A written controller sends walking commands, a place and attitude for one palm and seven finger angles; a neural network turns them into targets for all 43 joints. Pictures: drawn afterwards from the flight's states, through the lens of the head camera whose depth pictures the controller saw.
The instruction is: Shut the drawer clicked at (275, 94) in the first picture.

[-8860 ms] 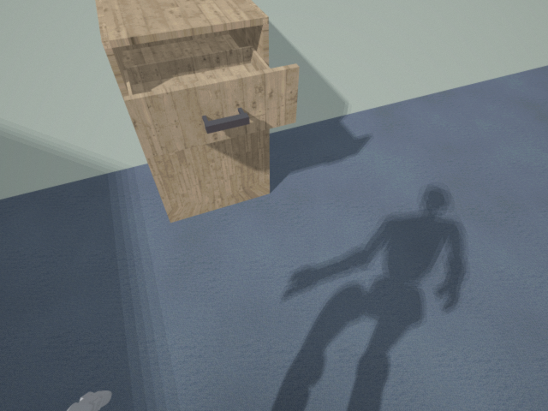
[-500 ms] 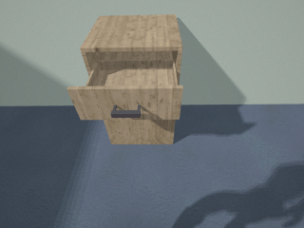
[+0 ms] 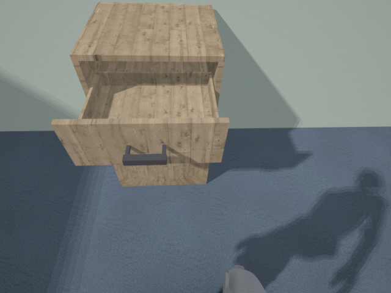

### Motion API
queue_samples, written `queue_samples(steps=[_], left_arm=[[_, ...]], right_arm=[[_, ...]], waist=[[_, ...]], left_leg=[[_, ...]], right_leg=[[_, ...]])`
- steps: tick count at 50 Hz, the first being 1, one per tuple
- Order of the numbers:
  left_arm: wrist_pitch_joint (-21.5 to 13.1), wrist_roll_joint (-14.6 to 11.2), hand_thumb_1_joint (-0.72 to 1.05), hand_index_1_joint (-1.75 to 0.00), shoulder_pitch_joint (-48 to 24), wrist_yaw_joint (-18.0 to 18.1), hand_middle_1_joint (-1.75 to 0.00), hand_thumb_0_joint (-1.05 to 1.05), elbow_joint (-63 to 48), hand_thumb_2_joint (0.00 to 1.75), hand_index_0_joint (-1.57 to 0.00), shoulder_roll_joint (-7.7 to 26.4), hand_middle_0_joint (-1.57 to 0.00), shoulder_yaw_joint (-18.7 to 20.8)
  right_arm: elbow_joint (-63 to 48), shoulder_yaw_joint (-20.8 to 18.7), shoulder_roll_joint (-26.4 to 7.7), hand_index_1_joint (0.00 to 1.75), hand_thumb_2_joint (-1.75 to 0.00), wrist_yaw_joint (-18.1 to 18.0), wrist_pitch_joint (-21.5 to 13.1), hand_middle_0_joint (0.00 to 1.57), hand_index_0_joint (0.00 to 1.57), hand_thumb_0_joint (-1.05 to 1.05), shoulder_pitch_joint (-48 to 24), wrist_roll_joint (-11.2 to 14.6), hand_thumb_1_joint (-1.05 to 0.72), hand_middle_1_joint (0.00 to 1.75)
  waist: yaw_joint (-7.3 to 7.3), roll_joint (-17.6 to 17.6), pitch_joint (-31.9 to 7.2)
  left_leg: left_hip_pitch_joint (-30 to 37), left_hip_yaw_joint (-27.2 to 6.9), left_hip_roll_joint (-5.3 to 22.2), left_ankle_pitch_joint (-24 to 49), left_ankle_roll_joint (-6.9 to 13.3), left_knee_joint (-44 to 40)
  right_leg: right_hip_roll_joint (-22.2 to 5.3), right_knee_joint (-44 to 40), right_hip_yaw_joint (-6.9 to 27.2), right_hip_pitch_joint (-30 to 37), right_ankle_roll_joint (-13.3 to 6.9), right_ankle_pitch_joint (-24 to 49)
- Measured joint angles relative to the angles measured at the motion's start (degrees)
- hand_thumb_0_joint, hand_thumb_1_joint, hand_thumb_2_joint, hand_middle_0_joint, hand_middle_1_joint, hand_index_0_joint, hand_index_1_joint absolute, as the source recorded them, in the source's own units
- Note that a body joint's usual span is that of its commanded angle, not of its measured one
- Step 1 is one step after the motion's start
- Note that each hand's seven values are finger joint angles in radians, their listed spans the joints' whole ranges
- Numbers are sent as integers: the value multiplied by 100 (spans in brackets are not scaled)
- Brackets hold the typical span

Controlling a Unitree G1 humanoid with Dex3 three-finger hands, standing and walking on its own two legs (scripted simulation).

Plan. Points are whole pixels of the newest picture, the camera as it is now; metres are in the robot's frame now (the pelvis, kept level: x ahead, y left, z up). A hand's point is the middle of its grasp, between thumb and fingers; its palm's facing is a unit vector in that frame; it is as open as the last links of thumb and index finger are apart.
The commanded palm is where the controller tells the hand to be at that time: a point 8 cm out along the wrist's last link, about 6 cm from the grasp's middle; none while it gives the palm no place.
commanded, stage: take the last steps up to it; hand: left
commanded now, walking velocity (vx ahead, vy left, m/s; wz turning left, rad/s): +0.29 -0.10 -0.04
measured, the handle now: (145, 153) +0.47 +0.16 -0.05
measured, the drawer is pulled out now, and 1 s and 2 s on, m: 0.29 0.29 0.29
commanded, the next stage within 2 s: come to a stop and stand still in 0.38 s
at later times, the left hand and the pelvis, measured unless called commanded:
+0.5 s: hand (162, 283) +0.17 +0.08 -0.17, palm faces +0.09 -0.98 -0.19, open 7.3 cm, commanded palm none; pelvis +0.15 -0.09 +0.00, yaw +1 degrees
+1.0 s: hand (154, 283) +0.17 +0.10 -0.17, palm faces +0.04 -0.98 -0.21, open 7.3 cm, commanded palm none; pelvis +0.18 -0.08 +0.00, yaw -1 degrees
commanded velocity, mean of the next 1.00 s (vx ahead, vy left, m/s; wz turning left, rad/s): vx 0.02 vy -0.02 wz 0.03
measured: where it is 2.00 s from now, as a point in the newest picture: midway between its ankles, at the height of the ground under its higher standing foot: outside the picture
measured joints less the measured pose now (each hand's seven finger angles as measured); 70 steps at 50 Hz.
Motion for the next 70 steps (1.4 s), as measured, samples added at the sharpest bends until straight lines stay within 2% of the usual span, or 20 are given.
queue_samples(steps=[3,5,6,7,9,10,11,13,17,22,28,30,32,37,46,56,59,61,65,70], left_arm=[[-63,-34,91,-30,-346,-18,-30,1,-117,90,-20,-61,-19,-27],[-194,-42,91,-30,-504,-22,-30,1,-229,90,-20,-87,-19,-41],[-306,-32,91,-30,-536,-24,-30,1,-286,90,-20,-70,-19,-46],[-422,-18,91,-30,-589,3,-30,0,-312,90,-20,-85,-19,-28],[-524,-56,91,-30,-654,67,-30,0,-323,90,-20,-156,-19,-45],[-520,-65,91,-30,-648,90,-30,0,-306,90,-20,-193,-20,-67],[-502,-68,91,-30,-617,111,-30,0,-281,90,-20,-228,-20,-90],[-460,-68,91,-30,-514,167,-30,0,-208,90,-20,-302,-20,-123],[-467,-51,95,-30,-281,279,-30,-1,-106,90,-20,-273,-20,-106],[-500,-31,94,-30,56,273,-30,-1,28,90,-20,-318,-20,-180],[-496,-16,92,-30,454,263,-30,0,274,90,-20,-474,-20,-263],[-449,-30,92,-30,577,281,-30,0,381,90,-20,-555,-20,-303],[-383,-63,92,-30,696,301,-30,0,491,90,-20,-647,-20,-344],[-204,-60,91,-30,704,385,-30,0,541,90,-20,-695,-20,-356],[-100,-30,91,-30,393,363,-30,0,289,90,-20,-507,-20,-257],[-161,-64,91,-30,104,356,-30,0,284,90,-20,-190,-20,-269],[-286,-25,91,-30,162,476,-30,0,151,90,-20,-256,-20,-357],[-306,-33,91,-30,237,493,-30,0,68,90,-20,-299,-20,-393],[-214,-27,92,-30,306,465,-30,0,-18,90,-20,-342,-20,-414],[-165,-40,93,-30,233,442,-30,1,-127,90,-20,-240,-20,-356]], right_arm=[[106,-35,-60,30,-89,8,18,20,20,1,118,-27,-91,30],[192,-62,-110,30,-89,32,56,20,20,1,201,-17,-91,30],[240,-77,-116,30,-89,56,81,20,20,1,257,6,-90,30],[288,-95,-142,30,-89,85,127,20,20,1,214,47,-90,30],[253,-131,-245,30,-89,103,248,20,20,1,-16,123,-91,30],[202,-164,-297,30,-89,106,273,20,20,1,-146,131,-91,30],[133,-192,-348,30,-89,109,283,20,20,1,-283,121,-91,30],[-51,-231,-439,30,-89,107,277,20,20,1,-556,76,-91,30],[-403,-259,-527,30,-90,98,261,19,19,1,-987,14,-91,30],[-587,-234,-487,30,-90,138,296,19,19,0,-1384,16,-91,30],[-511,-123,-322,30,-90,147,284,19,19,0,-1684,68,-91,30],[-475,-76,-277,30,-90,104,257,19,19,0,-1751,97,-91,30],[-458,-57,-274,30,-90,47,200,19,20,0,-1780,131,-92,30],[-387,-8,-175,30,-90,-57,258,20,20,-1,-1865,155,-94,30],[-364,-90,-334,30,-89,-80,408,20,20,-1,-1811,130,-94,30],[17,21,-365,30,-90,17,448,20,20,0,-1231,97,-92,30],[-100,40,-397,30,-90,74,470,20,20,0,-1116,117,-92,30],[-230,17,-411,30,-90,86,447,20,20,1,-1036,117,-91,30],[-336,-9,-425,30,-90,120,443,20,20,1,-802,94,-91,30],[-310,65,-291,30,-90,142,403,20,20,1,-633,51,-91,30]], waist=[[-153,119,108],[-188,216,141],[-163,203,122],[-102,231,147],[-88,318,254],[-86,343,268],[-80,355,254],[-81,371,185],[-68,418,-50],[72,403,-243],[337,307,-259],[406,310,-231],[410,384,-232],[472,145,-90],[339,164,137],[146,210,-74],[118,320,-53],[45,351,-60],[-97,425,-231],[-31,212,-303]], left_leg=[[142,39,125,-274,-163,137],[127,30,277,-606,-258,543],[-10,19,335,-821,-233,1039],[-332,-65,412,-930,-110,1908],[-1174,-501,337,-1041,150,3932],[-1571,-590,282,-920,235,4684],[-1940,-606,247,-719,290,5207],[-2552,-546,239,-325,325,5630],[-3270,-429,286,114,233,5154],[-3363,-343,310,317,92,4053],[-2743,-362,216,220,39,2513],[-2365,-408,147,527,41,1851],[-1968,-456,145,1169,80,1228],[-1679,-299,-31,802,81,938],[-1750,-160,-69,890,136,906],[-1580,-157,-65,1068,103,598],[-1826,-256,-2,600,133,1168],[-1909,-347,-34,373,191,1444],[-1851,-473,-33,388,207,1535],[-1922,-443,-174,399,266,1589]], right_leg=[[64,-965,-137,273,-155,-111],[197,-1571,-224,657,-275,-51],[238,-1876,-240,910,-344,131],[297,-1741,-261,889,-420,233],[399,-1460,-341,964,-539,-61],[442,-1519,-377,1092,-574,-159],[484,-1656,-399,1234,-595,-190],[565,-2038,-440,1530,-604,-98],[714,-2757,-561,2032,-688,63],[859,-3253,-629,2458,-745,87],[912,-3415,-606,2762,-733,-56],[908,-3302,-564,2790,-692,-170],[938,-3087,-562,2772,-632,-347],[738,-2956,-447,2814,-528,-482],[675,-2764,-322,2597,-503,-471],[709,-3025,-318,2741,-533,-325],[787,-3037,-264,2686,-497,-250],[790,-2928,-217,2620,-508,-273],[795,-2649,-304,2516,-475,-442],[640,-2499,-285,2413,-350,-494]])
